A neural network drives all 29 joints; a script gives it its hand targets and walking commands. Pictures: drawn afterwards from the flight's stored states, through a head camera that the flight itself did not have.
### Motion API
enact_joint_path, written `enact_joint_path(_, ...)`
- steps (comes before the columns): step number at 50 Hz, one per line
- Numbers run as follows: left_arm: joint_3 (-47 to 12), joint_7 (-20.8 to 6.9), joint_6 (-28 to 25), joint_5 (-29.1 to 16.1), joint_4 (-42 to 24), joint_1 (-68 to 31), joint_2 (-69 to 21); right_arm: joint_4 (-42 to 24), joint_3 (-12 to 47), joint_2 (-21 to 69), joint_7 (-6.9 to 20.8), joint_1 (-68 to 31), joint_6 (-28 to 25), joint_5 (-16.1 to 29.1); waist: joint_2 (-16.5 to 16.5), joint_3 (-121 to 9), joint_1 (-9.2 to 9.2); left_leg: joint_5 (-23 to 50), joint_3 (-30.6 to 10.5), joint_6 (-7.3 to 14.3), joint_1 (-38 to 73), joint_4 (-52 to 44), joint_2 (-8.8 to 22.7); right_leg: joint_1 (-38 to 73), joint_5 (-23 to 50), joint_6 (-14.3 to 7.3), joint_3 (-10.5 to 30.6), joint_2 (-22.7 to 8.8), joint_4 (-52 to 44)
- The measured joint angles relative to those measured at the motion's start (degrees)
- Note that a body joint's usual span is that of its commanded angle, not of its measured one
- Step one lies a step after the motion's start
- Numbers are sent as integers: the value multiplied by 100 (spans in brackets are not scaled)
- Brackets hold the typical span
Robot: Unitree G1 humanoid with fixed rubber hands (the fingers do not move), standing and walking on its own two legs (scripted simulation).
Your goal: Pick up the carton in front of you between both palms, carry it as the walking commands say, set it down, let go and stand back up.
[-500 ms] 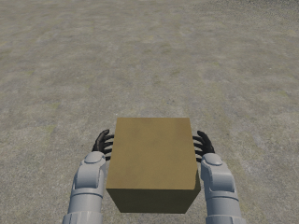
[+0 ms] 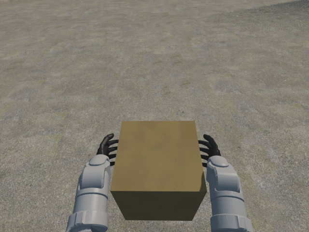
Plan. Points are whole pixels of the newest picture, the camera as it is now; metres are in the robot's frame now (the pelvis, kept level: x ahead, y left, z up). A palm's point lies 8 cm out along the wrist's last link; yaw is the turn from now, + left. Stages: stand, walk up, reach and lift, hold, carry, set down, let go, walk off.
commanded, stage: hold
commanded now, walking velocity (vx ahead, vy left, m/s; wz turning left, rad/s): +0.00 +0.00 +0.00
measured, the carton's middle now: (158, 172) +0.30 +0.00 -0.03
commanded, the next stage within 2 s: set down in 0.02 s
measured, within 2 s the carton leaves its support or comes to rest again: neither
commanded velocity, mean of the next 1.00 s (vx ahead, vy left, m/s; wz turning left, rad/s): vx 0.00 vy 0.00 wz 0.00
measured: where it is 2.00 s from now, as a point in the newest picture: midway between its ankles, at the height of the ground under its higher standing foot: outside the picture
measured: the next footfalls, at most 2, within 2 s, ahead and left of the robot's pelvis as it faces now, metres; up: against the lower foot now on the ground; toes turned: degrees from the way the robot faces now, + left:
none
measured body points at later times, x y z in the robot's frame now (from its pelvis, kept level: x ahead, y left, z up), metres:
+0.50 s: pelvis -0.01 +0.01 -0.03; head +0.11 -0.02 +0.40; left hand +0.36 +0.15 -0.06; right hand +0.35 -0.15 -0.08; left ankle +0.00 +0.13 -0.74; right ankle +0.07 -0.09 -0.74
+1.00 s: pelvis -0.04 +0.02 -0.16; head +0.18 -0.01 +0.23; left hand +0.40 +0.16 -0.23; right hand +0.40 -0.15 -0.24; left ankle +0.00 +0.13 -0.74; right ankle +0.07 -0.10 -0.74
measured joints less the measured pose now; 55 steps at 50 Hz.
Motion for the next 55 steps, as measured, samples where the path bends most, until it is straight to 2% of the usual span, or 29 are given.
enact_joint_path(7, 147, -48, -21, 131, 116, -152, -44, 143, -152, 41, 22, -146, -45, -42, -11, -17, 13, -27, -36, 10, 28, -40, 27, 20, -45, -28, -22, 34, -12)
enact_joint_path(11, 555, -127, -215, 358, 450, -474, -151, 506, -567, 150, 102, -479, -261, -199, -8, 36, 24, -121, -44, 32, -112, 126, 26, -115, -120, -36, -18, 39, 135)
enact_joint_path(16, 1177, -224, -734, 749, 908, -937, -301, 1023, -1214, 276, 273, -993, -786, -554, 14, 180, 8, -294, -30, 4, -639, 578, 12, -635, -260, -30, 8, 24, 541)
enact_joint_path(21, 1382, -202, -1484, 900, 1207, -1220, -296, 1382, -1382, 214, 353, -1271, -1579, -740, 4, 316, 6, -413, 63, -27, -1692, 1128, -36, -1716, -336, 0, 105, -29, 1072)
enact_joint_path(24, 1318, -107, -2009, 744, 1266, -1285, -260, 1485, -1268, 90, 308, -1325, -2136, -603, -5, 378, 19, -487, 139, -18, -2550, 1539, -70, -2586, -359, 24, 181, -64, 1446)
enact_joint_path(28, 1104, 107, -2652, 288, 1296, -1311, -170, 1614, -1021, -134, 192, -1400, -2810, -215, -14, 345, 15, -622, 215, 22, -3839, 2199, -122, -3876, -429, 62, 259, -123, 2052)
enact_joint_path(33, 667, 394, -3114, -401, 1265, -1353, 17, 1621, -634, -433, 22, -1477, -3278, 351, -4, -71, -17, -845, 237, 65, -5455, 3112, -207, -5479, -616, 156, 391, -170, 2916)
enact_joint_path(38, 588, 560, -3119, -703, 1268, -1604, 80, 1738, -560, -625, -26, -1789, -3305, 590, -37, -609, 3, -1079, 268, 83, -6627, 3933, -260, -6658, -822, 202, 496, -183, 3714)
enact_joint_path(47, 1178, 492, -2633, -360, 1513, -2366, 49, 2080, -1126, -611, 161, -2629, -2802, 165, -37, -1143, -32, -1428, 315, 104, -8009, 5076, -314, -8070, -1107, 232, 639, -131, 4854)
enact_joint_path(55, 1196, 472, -2545, -426, 1592, -2767, 238, 2080, -1135, -658, 74, -3008, -2694, 160, -82, -1419, 8, -1633, 315, 32, -9274, 5913, -317, -9382, -1314, 190, 634, -123, 5711)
